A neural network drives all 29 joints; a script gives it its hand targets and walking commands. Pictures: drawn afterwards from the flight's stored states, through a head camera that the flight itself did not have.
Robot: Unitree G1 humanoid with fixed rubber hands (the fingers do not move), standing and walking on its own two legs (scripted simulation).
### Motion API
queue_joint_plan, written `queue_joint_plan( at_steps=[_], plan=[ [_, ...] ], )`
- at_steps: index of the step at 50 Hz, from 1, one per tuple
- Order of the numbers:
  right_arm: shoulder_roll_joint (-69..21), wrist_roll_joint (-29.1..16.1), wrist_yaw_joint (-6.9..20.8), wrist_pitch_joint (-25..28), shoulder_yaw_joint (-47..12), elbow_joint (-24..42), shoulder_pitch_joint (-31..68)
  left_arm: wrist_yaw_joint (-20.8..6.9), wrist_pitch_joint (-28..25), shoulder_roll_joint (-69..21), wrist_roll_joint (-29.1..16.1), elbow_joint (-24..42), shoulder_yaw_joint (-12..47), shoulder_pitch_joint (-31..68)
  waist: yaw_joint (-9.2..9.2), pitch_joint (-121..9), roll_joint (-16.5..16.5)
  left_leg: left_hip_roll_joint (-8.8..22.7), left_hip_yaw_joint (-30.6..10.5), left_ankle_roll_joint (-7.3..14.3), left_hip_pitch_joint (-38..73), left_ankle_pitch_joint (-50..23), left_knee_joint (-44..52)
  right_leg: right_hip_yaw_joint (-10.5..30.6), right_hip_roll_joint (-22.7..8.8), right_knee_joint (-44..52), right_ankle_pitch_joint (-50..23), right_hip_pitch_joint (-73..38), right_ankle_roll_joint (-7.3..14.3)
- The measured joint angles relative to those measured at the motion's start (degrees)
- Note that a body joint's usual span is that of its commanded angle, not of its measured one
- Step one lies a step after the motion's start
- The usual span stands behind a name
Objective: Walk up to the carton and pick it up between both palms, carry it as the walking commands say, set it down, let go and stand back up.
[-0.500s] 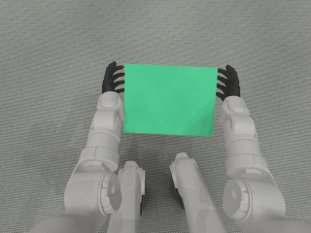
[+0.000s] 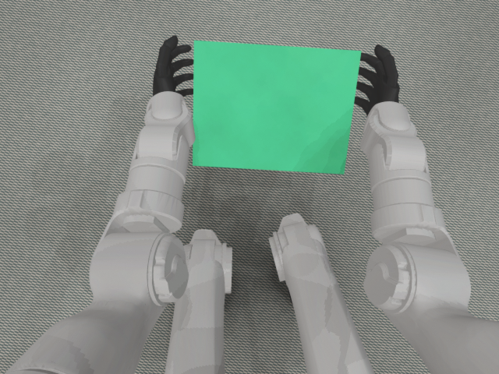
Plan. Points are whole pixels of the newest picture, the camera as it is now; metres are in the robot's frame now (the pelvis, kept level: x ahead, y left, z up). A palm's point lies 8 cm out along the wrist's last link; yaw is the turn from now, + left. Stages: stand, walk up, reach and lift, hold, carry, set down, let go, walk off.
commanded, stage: set down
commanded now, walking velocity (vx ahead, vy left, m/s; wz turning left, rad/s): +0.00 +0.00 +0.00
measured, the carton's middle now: (268, 111) +0.50 -0.08 -0.19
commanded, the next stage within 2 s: none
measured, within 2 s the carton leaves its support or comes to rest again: neither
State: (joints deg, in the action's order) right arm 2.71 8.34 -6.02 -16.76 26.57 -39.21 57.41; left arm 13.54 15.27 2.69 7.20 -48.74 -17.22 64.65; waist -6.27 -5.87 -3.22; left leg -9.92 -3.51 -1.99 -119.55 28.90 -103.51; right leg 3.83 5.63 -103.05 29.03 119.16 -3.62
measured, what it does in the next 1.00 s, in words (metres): lowers itself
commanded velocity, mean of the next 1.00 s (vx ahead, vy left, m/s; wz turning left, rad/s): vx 0.00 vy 0.00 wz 0.00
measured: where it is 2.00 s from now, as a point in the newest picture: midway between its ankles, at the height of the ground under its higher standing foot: (254, 291)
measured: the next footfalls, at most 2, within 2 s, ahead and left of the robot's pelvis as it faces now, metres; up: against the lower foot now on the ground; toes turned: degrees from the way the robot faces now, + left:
none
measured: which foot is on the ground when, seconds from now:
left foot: down 0.00-1.00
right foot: down 0.00-1.00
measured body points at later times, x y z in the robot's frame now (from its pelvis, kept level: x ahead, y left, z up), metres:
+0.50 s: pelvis +0.00 +0.00 -0.05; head +0.34 -0.03 +0.24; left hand +0.55 +0.07 -0.20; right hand +0.49 -0.24 -0.19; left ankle +0.11 +0.11 -0.44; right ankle +0.11 -0.13 -0.44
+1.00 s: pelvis -0.01 -0.01 -0.10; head +0.35 -0.04 +0.14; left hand +0.56 +0.07 -0.27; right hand +0.51 -0.24 -0.27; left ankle +0.11 +0.10 -0.44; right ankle +0.11 -0.13 -0.44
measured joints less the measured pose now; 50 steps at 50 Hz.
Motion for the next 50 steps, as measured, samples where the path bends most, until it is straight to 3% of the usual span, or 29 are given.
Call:
queue_joint_plan(
  at_steps=[11,26,30,33,36,42,45,50],
  plan=[
    [1.48,0.17,1.13,-0.6,0.19,-0.26,4.06,-0.29,-0.16,1.93,-0.77,-1.56,0.23,4.52,-0.02,3.62,-0.18,-0.45,0.27,-0.6,-4.32,0.64,-4.55,-0.13,0.36,-4.78,0.63,4.44,-0.04],
    [4.3,-2.71,-0.21,0.29,-2.04,-0.43,10.23,0.52,-1.53,5.23,-4.17,-2.05,2.98,10.59,-0.51,14.86,0.29,-0.89,0.63,-1.16,-6.2,2.18,-11.13,-0.62,0.69,-11.4,2.08,6.37,-0.07],
    [5.85,-4.81,-2.12,0.61,-3.34,0.62,14.31,1.22,-1.5,7.15,-5.98,-0.71,4.82,14.76,-0.78,24.66,0.62,-1.13,0.74,-1.2,-3.21,2.52,-13.32,-0.87,0.59,-13.49,2.54,3.21,-0.18],
    [7.43,-6.86,-5.16,0.95,-4.67,1.84,19.02,2.29,-1.35,8.84,-7.54,1.05,6.36,19.47,-0.89,35.69,0.88,-1.21,0.92,-1.12,1.05,2.9,-15.3,-1.03,0.58,-15.33,2.98,-1.21,-0.35],
    [7.79,-8.9,-8.69,1.39,-5.76,1.03,19.87,3.57,-1.46,8.66,-8.53,0.72,7.16,20.23,-0.69,36.39,0.56,-1.0,1.53,-1.14,-1.22,3.01,-17.45,-0.81,0.9,-17.58,2.92,1.24,-0.55],
    [8.81,-10.98,-9.06,1.29,-7.96,-3.91,19.41,4.17,-0.98,9.39,-10.43,-3.86,9.14,19.64,-0.58,35.88,1.29,-1.15,1.78,-1.64,-1.73,4.4,-20.96,-1.49,0.22,-21.49,4.37,1.94,0.3],
    [9.52,-10.55,-7.93,2.05,-8.42,-7.09,21.39,4.17,-1.88,10.27,-11.03,-6.07,9.73,20.43,-0.66,35.79,0.77,-1.2,1.62,-1.74,-1.92,4.56,-21.99,-1.93,-0.04,-22.39,4.55,2.01,0.52],
    [10.77,-9.52,-2.56,2.61,-8.18,-10.19,22.66,2.55,-2.98,11.8,-11.65,-9.94,9.86,22.0,-1.25,35.7,0.35,-1.13,1.59,-1.47,-2.28,4.83,-23.35,-2.4,-0.41,-23.52,4.95,2.12,0.6]
  ],
)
